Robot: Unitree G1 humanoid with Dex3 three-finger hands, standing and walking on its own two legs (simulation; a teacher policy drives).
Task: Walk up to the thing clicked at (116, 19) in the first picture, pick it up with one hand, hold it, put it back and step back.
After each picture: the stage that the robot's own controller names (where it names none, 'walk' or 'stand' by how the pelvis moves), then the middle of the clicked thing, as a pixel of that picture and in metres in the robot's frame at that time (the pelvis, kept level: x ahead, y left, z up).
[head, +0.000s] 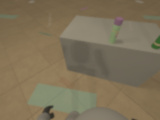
stand; (115, 31) +0.81 -0.19 +0.07
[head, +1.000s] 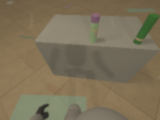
walk; (94, 29) +0.73 +0.04 +0.10
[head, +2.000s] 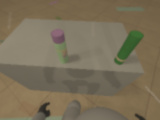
stand; (61, 49) +0.43 +0.24 +0.11
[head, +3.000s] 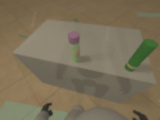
stand; (75, 49) +0.48 +0.15 +0.08
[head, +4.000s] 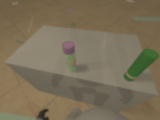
walk; (70, 59) +0.39 +0.18 +0.08
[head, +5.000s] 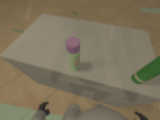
stand; (74, 57) +0.37 +0.14 +0.09
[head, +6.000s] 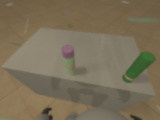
stand; (69, 62) +0.38 +0.16 +0.06
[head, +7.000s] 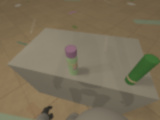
stand; (72, 62) +0.39 +0.16 +0.06
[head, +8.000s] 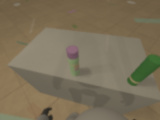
stand; (74, 62) +0.38 +0.14 +0.07
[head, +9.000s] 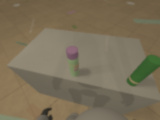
rise first; (73, 63) +0.38 +0.15 +0.07
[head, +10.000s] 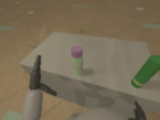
rise first; (78, 62) +0.39 +0.14 +0.07
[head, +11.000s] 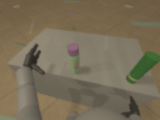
go down; (74, 60) +0.40 +0.13 +0.08
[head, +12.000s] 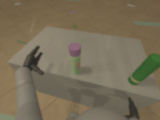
go down; (75, 60) +0.40 +0.13 +0.08
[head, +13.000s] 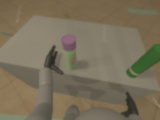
close in; (70, 55) +0.40 +0.14 +0.11
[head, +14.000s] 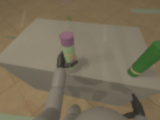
close; (69, 53) +0.41 +0.15 +0.12
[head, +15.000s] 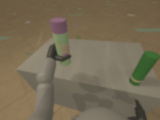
lift; (62, 45) +0.34 +0.18 +0.29
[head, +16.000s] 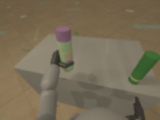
lift; (65, 52) +0.33 +0.16 +0.24
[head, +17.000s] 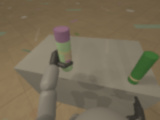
hold; (64, 52) +0.33 +0.17 +0.24
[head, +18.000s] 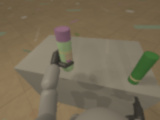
hold; (65, 51) +0.33 +0.16 +0.24
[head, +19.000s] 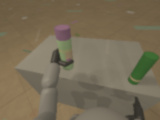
crouch; (65, 50) +0.34 +0.16 +0.25
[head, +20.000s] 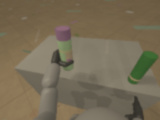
crouch; (65, 51) +0.34 +0.16 +0.24
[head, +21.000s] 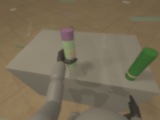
lower; (69, 50) +0.41 +0.15 +0.17
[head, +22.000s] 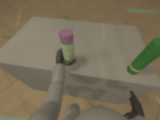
lower; (68, 51) +0.42 +0.15 +0.13
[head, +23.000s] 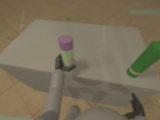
lower; (68, 56) +0.38 +0.15 +0.12
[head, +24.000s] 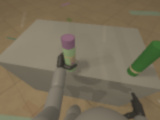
lower; (69, 55) +0.39 +0.14 +0.12
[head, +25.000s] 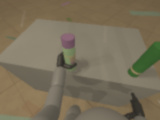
rest; (69, 54) +0.40 +0.14 +0.12
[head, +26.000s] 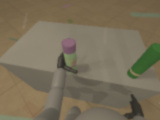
withdraw; (70, 58) +0.38 +0.14 +0.11
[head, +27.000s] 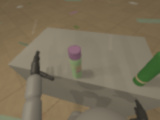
sink last; (76, 64) +0.35 +0.13 +0.10
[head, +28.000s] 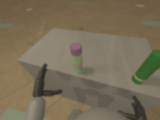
stand; (77, 60) +0.39 +0.14 +0.09
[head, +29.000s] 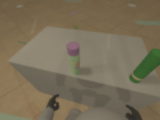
stand; (74, 60) +0.37 +0.14 +0.10
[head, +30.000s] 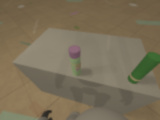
stand; (75, 62) +0.38 +0.13 +0.07
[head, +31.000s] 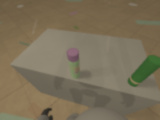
stand; (74, 65) +0.36 +0.14 +0.06
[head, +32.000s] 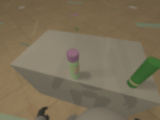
stand; (74, 66) +0.36 +0.14 +0.06
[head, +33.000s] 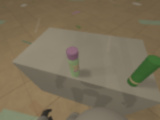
stand; (73, 64) +0.37 +0.15 +0.07
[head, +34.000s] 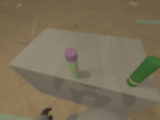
stand; (72, 65) +0.36 +0.15 +0.06
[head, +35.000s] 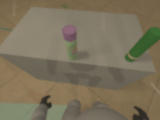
walk; (71, 46) +0.44 +0.16 +0.09
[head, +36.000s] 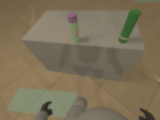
walk; (74, 29) +0.67 +0.20 +0.09
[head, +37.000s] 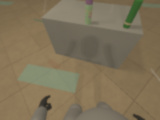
stand; (88, 11) +0.99 +0.09 +0.10
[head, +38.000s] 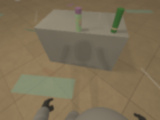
stand; (78, 20) +0.98 +0.20 +0.07
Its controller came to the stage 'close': yes
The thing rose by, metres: 0.20
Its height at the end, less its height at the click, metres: +0.00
